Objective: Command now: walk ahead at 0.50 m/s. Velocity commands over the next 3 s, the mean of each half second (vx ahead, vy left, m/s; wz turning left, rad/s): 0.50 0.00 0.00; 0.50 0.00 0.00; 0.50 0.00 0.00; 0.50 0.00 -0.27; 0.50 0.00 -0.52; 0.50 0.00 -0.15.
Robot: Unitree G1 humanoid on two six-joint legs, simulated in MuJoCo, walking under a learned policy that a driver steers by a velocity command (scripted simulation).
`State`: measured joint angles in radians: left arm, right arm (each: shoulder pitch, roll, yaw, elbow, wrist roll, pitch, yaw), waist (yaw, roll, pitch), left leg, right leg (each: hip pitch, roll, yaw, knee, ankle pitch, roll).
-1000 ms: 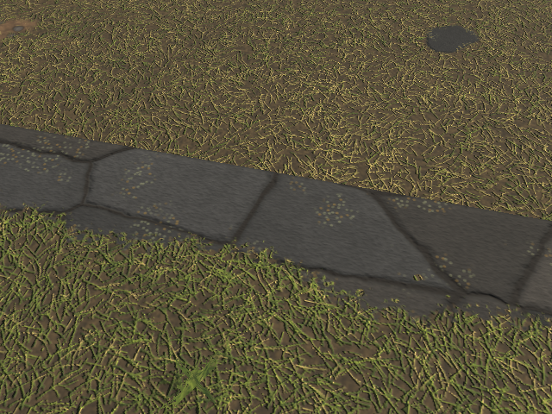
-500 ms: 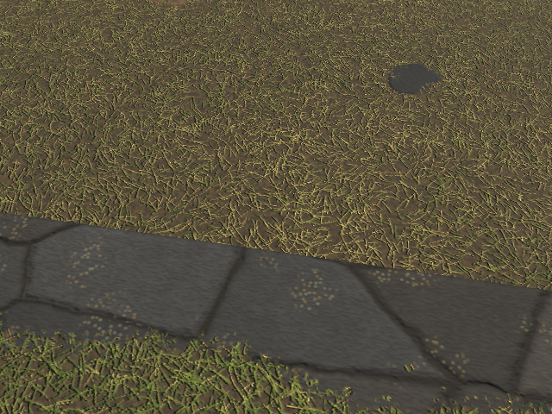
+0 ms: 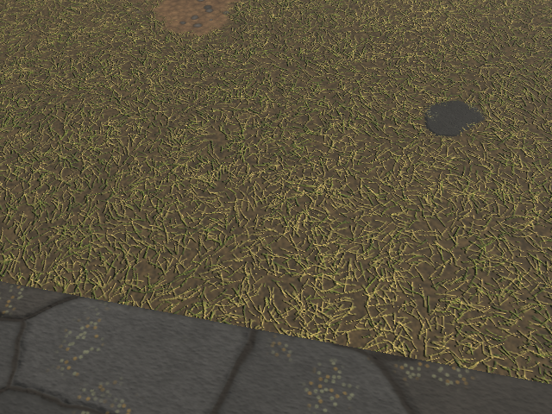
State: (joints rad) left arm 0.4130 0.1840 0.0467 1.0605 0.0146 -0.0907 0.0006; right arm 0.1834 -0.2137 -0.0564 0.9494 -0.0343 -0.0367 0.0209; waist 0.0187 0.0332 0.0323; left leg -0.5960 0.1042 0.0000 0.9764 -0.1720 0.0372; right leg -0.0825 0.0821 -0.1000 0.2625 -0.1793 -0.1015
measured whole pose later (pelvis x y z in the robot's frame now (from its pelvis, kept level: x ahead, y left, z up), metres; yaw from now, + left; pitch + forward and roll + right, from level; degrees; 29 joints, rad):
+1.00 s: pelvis +0.50 +0.01 -0.01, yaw +0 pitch -1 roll +0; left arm 0.27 0.22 0.05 0.95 0.01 -0.07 -0.02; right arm 0.29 -0.23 -0.06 0.99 -0.02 -0.04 0.00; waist 0.00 0.02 0.06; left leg -0.40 0.02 -0.02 1.10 -0.33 0.07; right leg -0.20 0.07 -0.08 0.40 -0.17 -0.11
